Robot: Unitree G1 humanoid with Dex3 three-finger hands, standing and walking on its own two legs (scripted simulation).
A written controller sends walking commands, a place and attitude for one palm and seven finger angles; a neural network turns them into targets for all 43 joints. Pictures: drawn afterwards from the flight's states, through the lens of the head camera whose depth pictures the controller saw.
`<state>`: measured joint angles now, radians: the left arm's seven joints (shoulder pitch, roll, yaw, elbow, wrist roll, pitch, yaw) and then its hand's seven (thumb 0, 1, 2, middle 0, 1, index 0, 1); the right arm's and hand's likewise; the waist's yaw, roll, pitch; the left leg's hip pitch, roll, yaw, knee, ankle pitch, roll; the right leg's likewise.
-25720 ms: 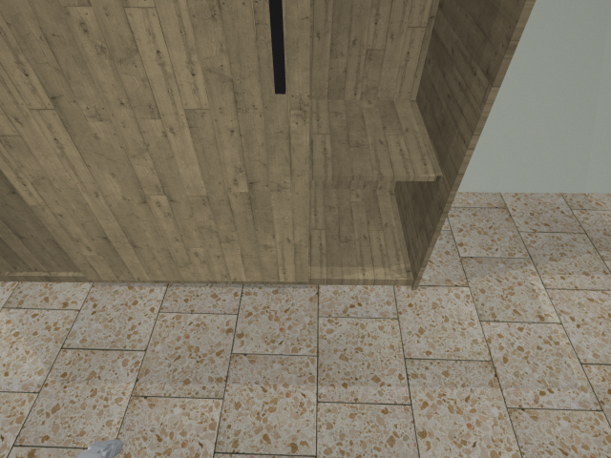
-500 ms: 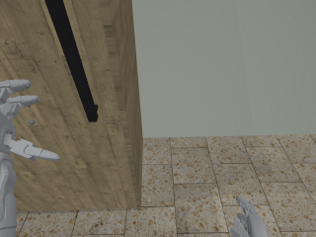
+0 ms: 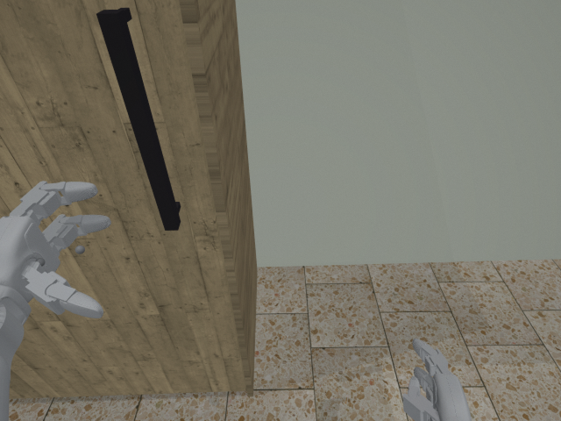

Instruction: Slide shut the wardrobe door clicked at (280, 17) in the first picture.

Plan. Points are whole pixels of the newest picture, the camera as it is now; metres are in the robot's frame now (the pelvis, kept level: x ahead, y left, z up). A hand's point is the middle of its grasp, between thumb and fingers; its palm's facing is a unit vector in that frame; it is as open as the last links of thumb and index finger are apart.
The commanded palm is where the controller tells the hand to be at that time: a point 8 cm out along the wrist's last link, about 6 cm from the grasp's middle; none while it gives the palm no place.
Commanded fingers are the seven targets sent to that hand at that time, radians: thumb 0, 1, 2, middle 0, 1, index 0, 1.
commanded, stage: draw the hand back to the body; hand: left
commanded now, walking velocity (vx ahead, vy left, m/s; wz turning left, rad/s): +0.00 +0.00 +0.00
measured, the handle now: (152, 135) +0.41 +0.24 +0.25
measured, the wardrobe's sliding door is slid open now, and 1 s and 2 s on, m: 0.00 0.00 0.00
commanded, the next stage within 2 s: step back with the hand held close in 1.30 s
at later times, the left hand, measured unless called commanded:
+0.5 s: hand (72, 275) +0.21 +0.27 +0.17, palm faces +0.50 -0.81 -0.30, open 13.0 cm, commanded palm +0.15 +0.30 +0.19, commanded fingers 0.00 0.17 0.55 -0.22 -0.73 -0.22 -0.73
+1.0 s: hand (86, 277) +0.22 +0.26 +0.16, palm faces +0.43 -0.83 -0.35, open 8.2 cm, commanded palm +0.17 +0.30 +0.18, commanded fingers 0.00 0.90 0.90 -0.20 -0.30 -0.20 -0.30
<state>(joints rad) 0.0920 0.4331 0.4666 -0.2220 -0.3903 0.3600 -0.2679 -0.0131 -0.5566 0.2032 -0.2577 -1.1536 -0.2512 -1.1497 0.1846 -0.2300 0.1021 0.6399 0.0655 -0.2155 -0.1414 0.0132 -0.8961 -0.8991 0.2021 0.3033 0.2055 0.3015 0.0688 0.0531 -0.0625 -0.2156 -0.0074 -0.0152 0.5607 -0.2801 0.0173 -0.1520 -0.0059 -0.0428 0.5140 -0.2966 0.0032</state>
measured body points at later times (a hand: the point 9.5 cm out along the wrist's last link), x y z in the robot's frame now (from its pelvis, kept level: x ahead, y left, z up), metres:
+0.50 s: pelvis +0.00 -0.01 +0.00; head -0.03 -0.02 +0.45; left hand +0.18 +0.31 +0.19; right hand +0.18 -0.23 -0.08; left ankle +0.02 +0.11 -0.73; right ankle -0.01 -0.12 -0.73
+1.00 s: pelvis +0.02 +0.01 +0.01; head -0.01 -0.01 +0.46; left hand +0.19 +0.31 +0.18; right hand +0.21 -0.22 -0.06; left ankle +0.02 +0.11 -0.73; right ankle -0.01 -0.12 -0.73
